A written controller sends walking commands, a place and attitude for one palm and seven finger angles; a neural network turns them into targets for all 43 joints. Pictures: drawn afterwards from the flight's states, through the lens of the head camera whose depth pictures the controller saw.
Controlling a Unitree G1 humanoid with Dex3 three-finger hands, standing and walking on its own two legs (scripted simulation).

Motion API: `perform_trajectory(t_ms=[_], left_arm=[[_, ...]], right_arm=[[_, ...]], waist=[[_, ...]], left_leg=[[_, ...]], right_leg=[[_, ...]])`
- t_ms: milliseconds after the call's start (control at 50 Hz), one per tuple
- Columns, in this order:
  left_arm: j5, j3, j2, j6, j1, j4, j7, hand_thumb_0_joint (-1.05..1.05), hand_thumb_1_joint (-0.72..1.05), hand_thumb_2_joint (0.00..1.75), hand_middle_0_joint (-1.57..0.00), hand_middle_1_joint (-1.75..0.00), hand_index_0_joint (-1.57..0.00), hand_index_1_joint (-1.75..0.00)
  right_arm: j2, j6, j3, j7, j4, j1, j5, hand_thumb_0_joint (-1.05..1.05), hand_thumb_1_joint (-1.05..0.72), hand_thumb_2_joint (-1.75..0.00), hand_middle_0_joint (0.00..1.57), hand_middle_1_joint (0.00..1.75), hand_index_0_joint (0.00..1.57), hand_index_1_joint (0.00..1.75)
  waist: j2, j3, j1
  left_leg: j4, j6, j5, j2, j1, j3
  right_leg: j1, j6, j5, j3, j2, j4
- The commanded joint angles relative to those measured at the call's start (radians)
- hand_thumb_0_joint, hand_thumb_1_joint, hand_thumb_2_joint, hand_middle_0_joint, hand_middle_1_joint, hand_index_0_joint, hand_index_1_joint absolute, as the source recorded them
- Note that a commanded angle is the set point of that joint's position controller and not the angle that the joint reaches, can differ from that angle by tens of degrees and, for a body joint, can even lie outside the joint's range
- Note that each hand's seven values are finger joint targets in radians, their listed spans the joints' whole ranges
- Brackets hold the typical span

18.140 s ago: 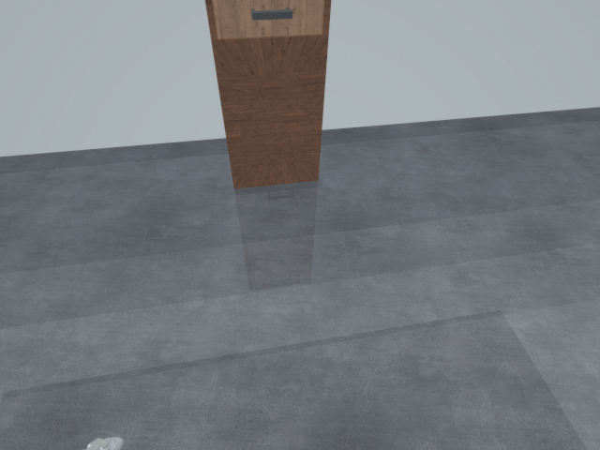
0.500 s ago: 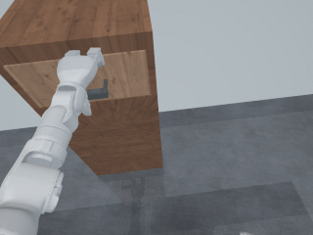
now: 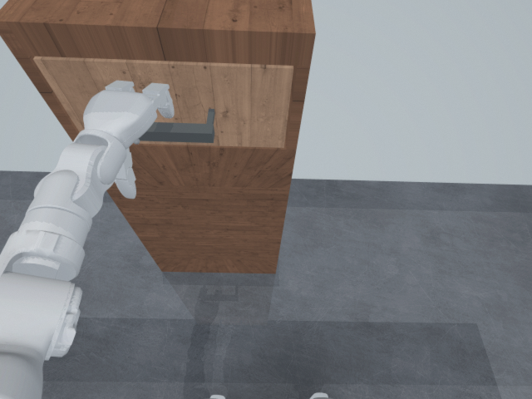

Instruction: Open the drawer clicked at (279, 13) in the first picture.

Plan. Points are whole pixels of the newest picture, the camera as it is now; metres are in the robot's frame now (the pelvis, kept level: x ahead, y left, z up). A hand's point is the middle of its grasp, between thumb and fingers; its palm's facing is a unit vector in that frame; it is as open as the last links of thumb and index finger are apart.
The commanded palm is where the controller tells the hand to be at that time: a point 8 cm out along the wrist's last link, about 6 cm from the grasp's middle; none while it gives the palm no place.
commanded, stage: lower the fingers behind the handle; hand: left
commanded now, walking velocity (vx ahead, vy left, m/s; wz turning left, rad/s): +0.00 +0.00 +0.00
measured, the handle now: (173, 123) +0.53 +0.18 +0.07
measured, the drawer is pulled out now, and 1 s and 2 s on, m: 0.00 0.00 0.00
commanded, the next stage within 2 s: close the thumb around the handle in 1.12 s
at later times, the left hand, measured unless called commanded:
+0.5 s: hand (138, 157) +0.46 +0.23 +0.05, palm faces -0.11 +0.00 -0.99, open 13.8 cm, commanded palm +0.45 +0.23 +0.11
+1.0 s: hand (141, 155) +0.48 +0.23 +0.05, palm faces -0.09 +0.00 -1.00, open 13.9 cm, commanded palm +0.45 +0.23 +0.10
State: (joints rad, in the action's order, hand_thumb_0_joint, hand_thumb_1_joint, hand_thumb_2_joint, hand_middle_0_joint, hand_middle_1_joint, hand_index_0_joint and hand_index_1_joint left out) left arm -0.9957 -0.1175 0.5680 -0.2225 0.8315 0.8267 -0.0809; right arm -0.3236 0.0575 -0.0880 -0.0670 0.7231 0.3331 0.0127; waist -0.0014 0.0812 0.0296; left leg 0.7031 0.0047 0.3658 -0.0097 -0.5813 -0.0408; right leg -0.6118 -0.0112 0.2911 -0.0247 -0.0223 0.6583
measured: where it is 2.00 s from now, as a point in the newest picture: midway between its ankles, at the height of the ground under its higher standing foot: outside the picture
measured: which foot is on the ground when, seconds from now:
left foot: down 0.00-1.00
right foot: down 0.00-1.00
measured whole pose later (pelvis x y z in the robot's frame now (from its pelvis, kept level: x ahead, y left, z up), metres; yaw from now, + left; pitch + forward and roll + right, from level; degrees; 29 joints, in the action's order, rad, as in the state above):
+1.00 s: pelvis +0.01 +0.00 +0.00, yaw -3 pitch +16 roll +0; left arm -1.08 0.00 0.54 -0.09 0.76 1.00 -0.21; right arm -0.24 0.08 -0.04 -0.04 0.69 0.32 0.01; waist 0.04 0.12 0.08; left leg 0.72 0.00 0.39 0.02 -0.61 0.01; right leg -0.67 -0.01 0.30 0.02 0.01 0.69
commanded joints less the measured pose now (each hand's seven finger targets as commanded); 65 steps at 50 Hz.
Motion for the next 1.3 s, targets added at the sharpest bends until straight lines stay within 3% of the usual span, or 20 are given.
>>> perform_trajectory(t_ms=[0,60,120,180,260,320,360,380,400,480,500,620,660,720,780,900,960,1040,1160,1280], left_arm=[[-0.049,0.166,0.218,0.074,0.486,-0.112,-0.170,0.00,-0.50,0.30,-0.30,-1.20,-0.30,-1.20],[-0.088,0.252,0.329,0.175,0.441,-0.059,-0.222,0.00,-0.50,0.30,-0.30,-1.20,-0.30,-1.20],[-0.106,0.188,0.247,0.268,0.387,-0.011,-0.226,0.00,-0.50,0.30,-0.30,-1.20,-0.30,-1.20],[-0.103,0.181,0.256,0.320,0.372,0.051,-0.205,0.00,-0.50,0.30,-0.30,-1.20,-0.30,-1.20],[-0.061,0.158,0.235,0.284,0.350,0.068,-0.127,0.00,-0.50,0.30,-0.30,-1.20,-0.30,-1.20],[-0.068,0.153,0.250,0.197,0.357,0.041,-0.085,0.00,-0.50,0.30,-0.30,-1.20,-0.30,-1.20],[-0.070,0.152,0.236,0.120,0.354,-0.037,-0.079,0.00,-0.50,0.30,-0.30,-1.20,-0.30,-1.20],[-0.074,0.177,0.253,0.090,0.322,-0.040,-0.084,0.00,-0.50,0.30,-0.30,-1.20,-0.30,-1.20],[-0.071,0.144,0.211,0.065,0.336,-0.065,-0.090,0.00,-0.50,0.30,-0.30,-1.20,-0.30,-1.20],[-0.078,0.215,0.276,0.011,0.368,-0.093,-0.167,0.00,-0.50,0.30,-0.30,-1.20,-0.30,-1.20],[-0.080,0.211,0.265,0.011,0.386,-0.113,-0.193,0.00,-0.50,0.30,-0.30,-1.20,-0.30,-1.20],[-0.096,0.162,0.204,0.108,0.403,-0.047,-0.270,0.00,-0.50,0.30,-0.30,-1.20,-0.30,-1.20],[-0.100,0.174,0.236,0.147,0.402,-0.013,-0.269,0.00,-0.50,0.30,-0.30,-1.20,-0.30,-1.20],[-0.093,0.125,0.174,0.189,0.386,-0.005,-0.244,0.00,-0.50,0.30,-0.30,-1.20,-0.30,-1.20],[-0.085,0.144,0.211,0.201,0.365,0.014,-0.210,0.00,-0.50,0.30,-0.30,-1.20,-0.30,-1.20],[-0.072,0.151,0.211,0.141,0.300,0.010,-0.161,0.00,-0.50,0.30,-0.30,-1.20,-0.30,-1.20],[-0.076,0.210,0.273,0.099,0.274,-0.024,-0.163,0.00,-0.50,0.30,-0.30,-1.20,-0.30,-1.20],[-0.074,0.220,0.257,0.079,0.242,-0.016,-0.186,0.00,-0.50,0.30,-0.30,-1.20,-0.30,-1.20],[-0.095,0.185,0.207,0.107,0.284,-0.067,-0.239,0.00,-0.50,0.30,-0.30,-1.20,-0.30,-1.20],[-0.090,0.176,0.213,0.169,0.321,-0.039,-0.244,0.00,-0.28,0.40,-0.32,-1.22,-0.32,-1.22]], right_arm=[[-0.093,-0.007,-0.024,0.038,-0.070,0.095,-0.013,0.00,-0.90,-0.90,0.20,0.30,0.20,0.30],[-0.097,0.011,-0.011,0.050,-0.097,0.075,-0.018,0.00,-0.90,-0.90,0.20,0.30,0.20,0.30],[-0.091,0.029,-0.010,0.059,-0.109,0.061,-0.011,0.00,-0.90,-0.90,0.20,0.30,0.20,0.30],[-0.093,0.047,0.003,0.048,-0.120,0.039,-0.003,0.00,-0.90,-0.90,0.20,0.30,0.20,0.30],[-0.097,0.045,0.009,0.017,-0.146,0.029,0.007,0.00,-0.90,-0.90,0.20,0.30,0.20,0.30],[-0.096,0.030,0.010,-0.008,-0.152,0.037,0.007,0.00,-0.90,-0.90,0.20,0.30,0.20,0.30],[-0.088,0.017,0.001,-0.014,-0.153,0.050,0.000,0.00,-0.90,-0.90,0.20,0.30,0.20,0.30],[-0.088,0.014,-0.004,-0.016,-0.151,0.058,-0.001,0.00,-0.90,-0.90,0.20,0.30,0.20,0.30],[-0.083,0.009,-0.005,-0.015,-0.150,0.060,-0.004,0.00,-0.90,-0.90,0.20,0.30,0.20,0.30],[-0.086,-0.003,-0.021,-0.007,-0.118,0.079,-0.008,0.00,-0.90,-0.90,0.20,0.30,0.20,0.30],[-0.083,-0.008,-0.023,0.000,-0.112,0.084,-0.013,0.00,-0.90,-0.90,0.20,0.30,0.20,0.30],[-0.098,-0.015,-0.040,0.031,-0.070,0.108,-0.017,0.00,-0.90,-0.90,0.20,0.30,0.20,0.30],[-0.105,-0.008,-0.037,0.033,-0.065,0.112,-0.015,0.00,-0.90,-0.90,0.20,0.30,0.20,0.30],[-0.101,-0.004,-0.036,0.035,-0.072,0.105,-0.013,0.00,-0.90,-0.90,0.20,0.30,0.20,0.30],[-0.104,0.007,-0.029,0.025,-0.080,0.095,-0.008,0.00,-0.90,-0.90,0.20,0.30,0.20,0.30],[-0.096,0.006,-0.015,0.007,-0.103,0.077,-0.005,0.00,-0.90,-0.90,0.20,0.30,0.20,0.30],[-0.095,0.007,-0.015,0.005,-0.112,0.078,-0.010,0.00,-0.90,-0.90,0.20,0.30,0.20,0.30],[-0.093,0.006,-0.017,0.012,-0.110,0.079,-0.010,0.00,-0.90,-0.90,0.20,0.30,0.20,0.30],[-0.089,0.001,-0.032,0.031,-0.098,0.095,-0.016,0.00,-0.90,-0.90,0.20,0.30,0.20,0.30],[-0.097,0.010,-0.030,0.033,-0.089,0.089,-0.013,0.00,-0.90,-0.90,0.20,0.30,0.20,0.30]], waist=[[0.164,0.422,0.034],[0.128,0.481,-0.001],[0.057,0.457,0.010],[-0.024,0.399,0.016],[-0.096,0.354,0.038],[-0.093,0.316,0.055],[-0.037,0.362,0.046],[-0.023,0.361,0.038],[0.000,0.359,0.050],[0.052,0.363,0.049],[0.097,0.394,0.046],[0.130,0.444,0.070],[0.111,0.474,0.069],[0.115,0.477,0.067],[0.050,0.449,0.069],[0.017,0.361,0.059],[0.019,0.413,0.036],[0.002,0.385,0.035],[0.084,0.460,0.041],[0.055,0.448,0.050]], left_leg=[[-0.039,-0.003,-0.480,-0.017,0.223,0.027],[-0.037,0.003,-0.533,-0.012,0.169,0.049],[-0.053,0.009,-0.526,-0.003,0.158,0.064],[-0.089,0.020,-0.408,-0.005,0.119,0.073],[-0.119,0.038,-0.289,-0.006,0.111,0.078],[-0.118,0.046,-0.223,-0.007,0.101,0.073],[-0.102,0.048,-0.261,-0.009,0.136,0.073],[-0.093,0.044,-0.273,-0.010,0.136,0.070],[-0.082,0.044,-0.276,-0.011,0.144,0.071],[-0.049,0.036,-0.281,-0.015,0.113,0.064],[-0.040,0.033,-0.310,-0.017,0.123,0.065],[-0.006,0.023,-0.363,-0.011,0.136,0.064],[-0.004,0.024,-0.388,-0.013,0.131,0.066],[-0.011,0.025,-0.409,-0.009,0.151,0.071],[-0.023,0.033,-0.385,-0.010,0.129,0.074],[-0.044,0.039,-0.333,-0.011,0.106,0.073],[-0.037,0.039,-0.360,-0.012,0.100,0.073],[-0.030,0.035,-0.368,-0.010,0.081,0.071],[-0.004,0.026,-0.476,-0.002,0.162,0.063],[-0.019,0.028,-0.454,-0.004,0.150,0.067]], right_leg=[[0.108,0.065,-0.260,-0.022,0.066,-0.001],[0.203,0.058,-0.343,-0.020,0.066,0.023],[0.229,0.048,-0.355,-0.024,0.066,0.005],[0.260,0.041,-0.305,-0.017,0.062,-0.026],[0.285,0.030,-0.252,0.001,0.051,-0.069],[0.255,0.028,-0.199,0.014,0.047,-0.081],[0.250,0.033,-0.220,0.022,0.048,-0.071],[0.237,0.036,-0.224,0.020,0.052,-0.062],[0.210,0.036,-0.222,0.021,0.053,-0.059],[0.159,0.042,-0.211,0.022,0.057,-0.029],[0.156,0.045,-0.229,0.019,0.058,-0.016],[0.110,0.048,-0.256,0.005,0.066,0.008],[0.142,0.046,-0.292,0.007,0.064,0.012],[0.156,0.044,-0.312,0.004,0.066,0.004],[0.201,0.037,-0.327,0.009,0.063,-0.011],[0.194,0.038,-0.290,0.010,0.059,-0.028],[0.229,0.038,-0.319,0.019,0.058,-0.011],[0.206,0.041,-0.315,0.011,0.060,-0.003],[0.154,0.043,-0.329,-0.001,0.067,0.020],[0.184,0.041,-0.341,-0.001,0.065,0.008]])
